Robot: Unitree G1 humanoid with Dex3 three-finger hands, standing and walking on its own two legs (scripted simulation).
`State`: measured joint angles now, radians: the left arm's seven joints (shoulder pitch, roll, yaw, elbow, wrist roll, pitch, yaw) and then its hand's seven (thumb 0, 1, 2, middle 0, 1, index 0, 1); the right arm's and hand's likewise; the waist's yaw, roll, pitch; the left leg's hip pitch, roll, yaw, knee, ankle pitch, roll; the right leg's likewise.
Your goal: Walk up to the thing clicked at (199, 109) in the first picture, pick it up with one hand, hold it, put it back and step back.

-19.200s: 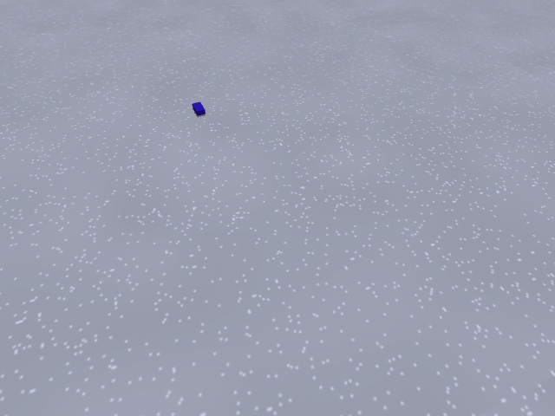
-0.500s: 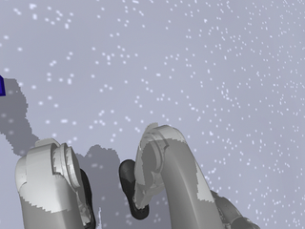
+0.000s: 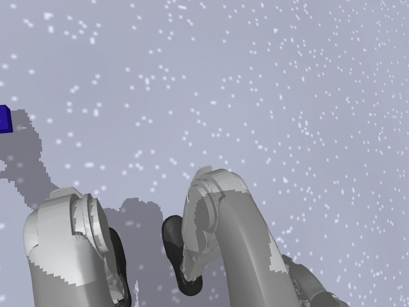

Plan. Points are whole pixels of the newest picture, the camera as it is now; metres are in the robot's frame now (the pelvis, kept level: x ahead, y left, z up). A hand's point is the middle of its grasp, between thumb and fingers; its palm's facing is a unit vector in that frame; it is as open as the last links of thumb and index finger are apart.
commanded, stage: rise first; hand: left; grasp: from above
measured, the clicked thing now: out of the picture +0.46 +0.37 -0.32
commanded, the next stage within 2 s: approach in 1.42 s
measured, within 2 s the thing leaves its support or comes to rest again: neither
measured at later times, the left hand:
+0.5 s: hand out of the picture +0.42 +0.41 -0.19, palm faces -0.46 -0.09 -0.88, open 13.7 cm
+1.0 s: hand out of the picture +0.43 +0.40 -0.19, palm faces -0.44 -0.10 -0.89, open 13.6 cm
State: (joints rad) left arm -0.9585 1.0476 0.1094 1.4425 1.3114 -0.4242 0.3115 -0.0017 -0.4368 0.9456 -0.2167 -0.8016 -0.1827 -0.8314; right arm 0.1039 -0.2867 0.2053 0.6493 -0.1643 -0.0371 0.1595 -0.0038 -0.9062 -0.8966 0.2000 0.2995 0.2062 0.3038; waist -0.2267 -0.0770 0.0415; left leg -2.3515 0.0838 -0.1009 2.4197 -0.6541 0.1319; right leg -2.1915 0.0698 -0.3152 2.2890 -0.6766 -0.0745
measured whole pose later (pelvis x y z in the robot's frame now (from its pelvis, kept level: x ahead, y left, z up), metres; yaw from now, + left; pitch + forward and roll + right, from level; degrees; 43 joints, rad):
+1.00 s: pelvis +0.00 +0.00 +0.00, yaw -1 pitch +31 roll -15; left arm -0.96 1.06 0.14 1.43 1.34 -0.45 0.36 0.00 -0.41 0.92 -0.26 -0.74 -0.22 -0.78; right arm 0.11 -0.29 0.21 0.65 -0.17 -0.03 0.16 0.00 -0.90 -0.90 0.20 0.30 0.21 0.30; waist -0.24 -0.08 0.04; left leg -2.35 0.08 -0.11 2.44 -0.67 0.13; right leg -2.19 0.08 -0.33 2.29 -0.69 -0.07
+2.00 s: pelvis +0.00 +0.00 +0.00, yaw +0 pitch +32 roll -14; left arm -0.98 0.92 0.11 1.44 1.37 -0.36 0.49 0.00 -0.33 0.84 -0.27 -0.81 -0.26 -0.81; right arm 0.14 -0.28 0.21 0.64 -0.17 -0.08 0.16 0.00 -0.91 -0.89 0.20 0.30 0.21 0.30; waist -0.30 -0.07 0.01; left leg -2.36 0.07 -0.11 2.43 -0.66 0.12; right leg -2.21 0.08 -0.32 2.29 -0.68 -0.08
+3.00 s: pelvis +0.00 +0.00 +0.02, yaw +3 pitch +33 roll -13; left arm -1.03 0.96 -0.04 1.43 1.16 -0.21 0.11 0.00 -0.07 0.59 -0.39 -0.80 -0.43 -0.75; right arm 0.09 -0.31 0.22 0.61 -0.11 -0.01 0.14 -0.01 -0.92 -0.90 0.20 0.30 0.21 0.30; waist -0.25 -0.03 0.05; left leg -2.30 0.04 -0.09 2.34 -0.64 0.11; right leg -2.16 0.11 -0.26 2.23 -0.68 -0.05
